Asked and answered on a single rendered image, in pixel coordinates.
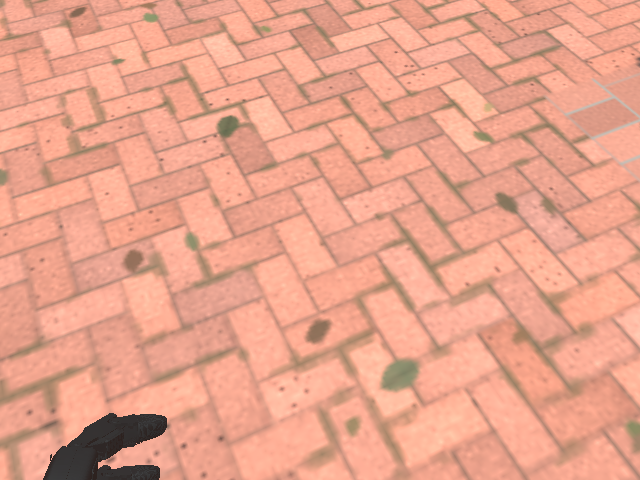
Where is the robot left hand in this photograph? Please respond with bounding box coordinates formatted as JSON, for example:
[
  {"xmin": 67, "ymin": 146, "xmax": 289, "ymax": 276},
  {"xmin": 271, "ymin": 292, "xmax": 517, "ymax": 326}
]
[{"xmin": 43, "ymin": 413, "xmax": 167, "ymax": 480}]

